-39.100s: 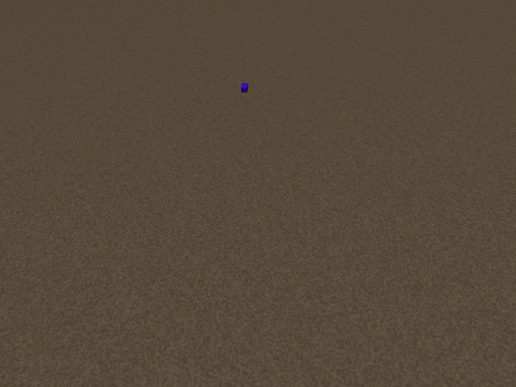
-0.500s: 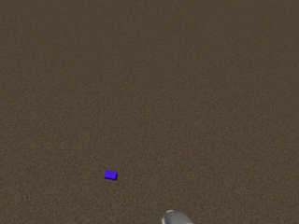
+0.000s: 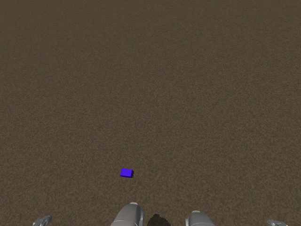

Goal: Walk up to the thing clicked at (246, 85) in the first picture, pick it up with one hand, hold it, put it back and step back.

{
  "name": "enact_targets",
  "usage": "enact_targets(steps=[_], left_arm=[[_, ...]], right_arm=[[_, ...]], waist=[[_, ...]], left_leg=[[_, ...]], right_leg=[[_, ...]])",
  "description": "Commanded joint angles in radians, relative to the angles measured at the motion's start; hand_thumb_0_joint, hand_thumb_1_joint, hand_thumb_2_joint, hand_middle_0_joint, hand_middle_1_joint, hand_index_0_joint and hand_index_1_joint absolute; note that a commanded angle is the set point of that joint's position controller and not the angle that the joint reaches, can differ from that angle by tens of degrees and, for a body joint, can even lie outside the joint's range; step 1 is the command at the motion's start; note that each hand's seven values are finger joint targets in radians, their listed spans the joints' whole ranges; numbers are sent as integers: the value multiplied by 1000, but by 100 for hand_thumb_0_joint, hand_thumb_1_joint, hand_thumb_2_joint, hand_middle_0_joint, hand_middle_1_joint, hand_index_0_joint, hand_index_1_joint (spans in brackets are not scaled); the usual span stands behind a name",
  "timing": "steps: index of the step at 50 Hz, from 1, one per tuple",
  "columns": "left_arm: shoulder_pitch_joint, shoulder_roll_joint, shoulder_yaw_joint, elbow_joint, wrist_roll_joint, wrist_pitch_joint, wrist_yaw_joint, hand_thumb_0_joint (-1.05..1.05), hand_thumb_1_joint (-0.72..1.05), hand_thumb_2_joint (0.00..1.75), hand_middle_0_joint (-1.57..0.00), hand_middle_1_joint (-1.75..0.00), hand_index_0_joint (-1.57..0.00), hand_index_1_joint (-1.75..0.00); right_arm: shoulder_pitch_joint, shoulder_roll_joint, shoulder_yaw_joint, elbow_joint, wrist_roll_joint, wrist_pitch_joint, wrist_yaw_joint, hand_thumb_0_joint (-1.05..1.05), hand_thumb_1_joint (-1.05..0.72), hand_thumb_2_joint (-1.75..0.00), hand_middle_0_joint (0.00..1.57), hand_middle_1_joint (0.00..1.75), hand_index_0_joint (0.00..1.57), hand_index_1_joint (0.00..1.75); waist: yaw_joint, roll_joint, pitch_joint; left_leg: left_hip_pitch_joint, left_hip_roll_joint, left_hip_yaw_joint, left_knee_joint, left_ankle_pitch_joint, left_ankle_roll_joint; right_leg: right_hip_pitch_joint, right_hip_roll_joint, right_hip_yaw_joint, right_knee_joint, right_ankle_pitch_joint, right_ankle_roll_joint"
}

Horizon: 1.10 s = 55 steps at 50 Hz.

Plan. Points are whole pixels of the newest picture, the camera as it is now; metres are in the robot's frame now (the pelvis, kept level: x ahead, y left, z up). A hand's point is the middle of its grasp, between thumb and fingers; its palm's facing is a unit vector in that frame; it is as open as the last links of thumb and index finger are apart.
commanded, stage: walk up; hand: left
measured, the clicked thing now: (126, 173) +0.48 +0.24 -0.73
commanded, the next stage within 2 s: stand in 0.32 s
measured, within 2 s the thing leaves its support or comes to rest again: neither
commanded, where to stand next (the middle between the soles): +0.09 +0.02 m, yaw -3 degrees
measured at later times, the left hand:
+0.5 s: hand out of the picture +0.03 +0.27 -0.14, palm faces +0.01 -0.95 -0.32, open 7.4 cm
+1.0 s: hand out of the picture +0.06 +0.28 -0.12, palm faces +0.01 -0.94 -0.35, open 7.4 cm
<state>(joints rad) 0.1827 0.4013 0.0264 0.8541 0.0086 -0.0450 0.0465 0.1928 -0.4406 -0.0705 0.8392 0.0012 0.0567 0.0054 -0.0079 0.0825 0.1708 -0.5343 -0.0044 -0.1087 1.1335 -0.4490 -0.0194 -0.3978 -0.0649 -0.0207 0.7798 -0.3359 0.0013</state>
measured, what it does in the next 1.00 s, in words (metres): steps on the spot: left foot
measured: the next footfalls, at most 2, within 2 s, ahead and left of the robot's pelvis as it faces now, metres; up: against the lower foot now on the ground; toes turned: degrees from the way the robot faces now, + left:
left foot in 0.10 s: +0.04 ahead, +0.17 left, +0.00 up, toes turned +1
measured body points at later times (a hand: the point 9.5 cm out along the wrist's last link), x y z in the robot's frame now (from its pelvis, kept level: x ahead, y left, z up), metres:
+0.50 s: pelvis -0.02 +0.02 +0.02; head -0.01 +0.02 +0.47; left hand +0.02 +0.32 -0.12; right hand +0.08 -0.29 -0.10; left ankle +0.01 +0.17 -0.71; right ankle +0.03 -0.11 -0.71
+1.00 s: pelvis -0.02 +0.02 +0.03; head -0.02 +0.02 +0.48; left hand +0.06 +0.33 -0.09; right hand +0.05 -0.28 -0.10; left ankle +0.01 +0.17 -0.71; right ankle +0.03 -0.11 -0.71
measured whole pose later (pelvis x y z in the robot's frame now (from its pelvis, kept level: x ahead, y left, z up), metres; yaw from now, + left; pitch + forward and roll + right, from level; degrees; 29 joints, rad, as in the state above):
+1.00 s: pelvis -0.02 +0.02 +0.03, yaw +2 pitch -3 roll +0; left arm 0.10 0.37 0.01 1.13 0.00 -0.01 -0.02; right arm 0.13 -0.34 -0.01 1.14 -0.01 -0.01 0.02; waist -0.01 0.00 0.06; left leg -0.18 0.03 -0.02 0.40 -0.17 -0.04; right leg -0.19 -0.03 0.00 0.40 -0.15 0.02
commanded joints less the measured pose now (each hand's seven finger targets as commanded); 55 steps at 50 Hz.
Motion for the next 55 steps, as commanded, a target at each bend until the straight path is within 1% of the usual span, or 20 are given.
enact_targets(steps=[1, 3, 4, 5, 6, 7, 9, 12, 13, 14, 15, 16, 18, 19, 26, 31, 41, 45, 48, 55], left_arm=[[-6, 296, 94, -71, 16, 0, 16, 0, 90, 90, -20, -30, -20, -30], [-42, 291, 83, -69, 6, 15, 3, 0, 90, 90, -20, -30, -20, -30], [5, 243, 69, -51, -1, 24, 0, 0, 90, 90, -20, -30, -20, -30], [33, 173, 48, -53, -7, 28, -1, 0, 90, 90, -20, -30, -20, -30], [-37, 211, 58, -53, -10, 25, 13, 0, 90, 90, -20, -30, -20, -30], [-79, 253, 67, -30, 2, 19, 16, 0, 90, 90, -20, -30, -20, -30], [-13, 223, 66, 18, -16, 14, -2, 0, 90, 90, -20, -30, -20, -30], [61, 188, 66, 77, -7, 4, -24, 0, 90, 90, -20, -30, -20, -30], [44, 195, 72, 70, 4, 1, -25, 0, 90, 90, -20, -30, -20, -30], [7, 245, 78, 51, 17, -1, -26, 0, 90, 90, -20, -30, -20, -30], [-60, 272, 77, 47, 13, 6, -34, 0, 90, 90, -20, -30, -20, -30], [-95, 251, 63, 70, 14, -1, -42, 0, 90, 90, -20, -30, -20, -30], [-75, 196, 43, 83, -1, -4, -43, 0, 90, 90, -20, -30, -20, -30], [-52, 196, 42, 103, -6, -7, -41, 0, 90, 90, -20, -30, -20, -30], [-98, 194, 24, 147, -1, -13, -46, 0, 90, 90, -20, -30, -20, -30], [-118, 197, 22, 162, -2, -2, -46, 0, 90, 90, -20, -30, -20, -30], [-115, 167, 24, 205, -3, 5, -55, 0, 90, 90, -20, -30, -20, -30], [-127, 180, 24, 204, -1, 6, -53, 0, 90, 90, -20, -30, -20, -30], [-134, 173, 24, 207, -5, 4, -51, 0, 90, 90, -20, -30, -20, -30], [-135, 185, 21, 218, -3, 11, -49, 0, 90, 90, -20, -30, -20, -30]], right_arm=[[73, -169, -58, -36, 0, -29, -5, 0, -90, -90, 20, 30, 20, 30], [128, -154, -54, 4, -7, -51, -5, 0, -90, -90, 20, 30, 20, 30], [117, -176, -60, 15, -22, -62, -8, 0, -90, -90, 20, 30, 20, 30], [99, -249, -72, -7, -48, -72, -12, 0, -90, -90, 20, 30, 20, 30], [42, -330, -73, -26, -19, -74, -6, 0, -90, -90, 20, 30, 20, 30], [6, -314, -69, -20, -16, -76, -4, 0, -90, -90, 20, 30, 20, 30], [-55, -217, -32, -15, -19, -91, -17, 0, -90, -90, 20, 30, 20, 30], [-90, -215, -22, 14, -7, -97, -15, 0, -90, -90, 20, 30, 20, 30], [-71, -189, -10, 18, -11, -97, -14, 0, -90, -90, 20, 30, 20, 30], [-37, -162, 0, 23, -5, -101, -15, 0, -90, -90, 20, 30, 20, 30], [-33, -160, -4, 44, -3, -101, -19, 0, -90, -90, 20, 30, 20, 30], [-48, -146, -5, 58, -10, -99, -20, 0, -90, -90, 20, 30, 20, 30], [-87, -168, -8, 87, -16, -102, -12, 0, -90, -90, 20, 30, 20, 30], [-99, -160, -4, 89, -18, -102, -8, 0, -90, -90, 20, 30, 20, 30], [-102, -123, 7, 146, -4, -89, -3, 0, -90, -90, 20, 30, 20, 30], [-115, -121, 9, 172, -6, -78, 5, 0, -90, -90, 20, 30, 20, 30], [-142, -124, 19, 207, -11, -94, 4, 0, -90, -90, 20, 30, 20, 30], [-147, -130, 13, 217, -13, -91, 2, 0, -90, -90, 20, 30, 20, 30], [-146, -126, 17, 224, -14, -96, 1, 0, -90, -90, 20, 30, 20, 30], [-132, -120, 18, 244, -13, -84, 0, 0, -90, -90, 20, 30, 20, 30]], waist=[[28, -331, -229], [-22, -307, -239], [-13, -193, -225], [-9, 29, -215], [-35, 114, -204], [-30, 49, -157], [22, 0, -173], [59, 71, -201], [55, 44, -205], [31, -54, -215], [2, -120, -177], [-35, -66, -153], [11, 34, -162], [20, 18, -165], [-18, -93, -167], [-6, -126, -105], [20, -60, -145], [16, -86, -150], [13, -67, -192], [2, -75, -154]], left_leg=[[141, 19, 120, -251, -35, 3], [289, -18, 169, -514, 97, 15], [360, -13, 91, -591, 84, 31], [390, 171, -245, -679, 63, 113], [239, 368, -515, -755, 93, 271], [143, 388, -527, -750, 94, 322], [219, 254, -262, -613, 292, 230], [136, 196, -117, -548, 291, 153], [117, 179, -98, -522, 281, 123], [84, 131, -84, -494, 199, 82], [149, 57, -6, -511, 6, 64], [282, 67, 6, -549, 91, 53], [239, 123, -73, -651, 160, 75], [237, 131, -79, -673, 166, 82], [382, 88, 9, -696, 206, 46], [348, 90, 6, -757, 146, 38], [255, 122, -34, -864, 89, 34], [306, 111, -15, -838, 128, 30], [317, 126, -21, -843, 226, 35], [319, 120, -15, -860, 140, 29]], right_leg=[[94, -200, 174, -146, 374, -215], [12, -161, 149, -32, 256, -170], [-76, -112, 124, 79, 135, -124], [-227, -26, 61, 241, -18, -53], [-203, 57, 55, 260, -335, -28], [-143, 25, 113, 288, -326, -27], [-99, 10, 97, 217, -196, -24], [165, 49, -3, -126, -11, -34], [216, 47, 37, -198, 3, -46], [217, -37, 217, -232, 24, -84], [83, -90, 282, -267, -121, -129], [-14, -107, 308, -286, -27, -121], [101, -17, 126, -237, 66, -51], [136, -12, 117, -247, 71, -43], [131, -79, 190, -439, 101, -49], [102, -69, 193, -529, -126, -29], [248, -44, 126, -459, 46, -17], [200, -54, 143, -491, 4, -19], [266, -51, 117, -454, 149, -18], [209, -47, 127, -480, 53, -14]])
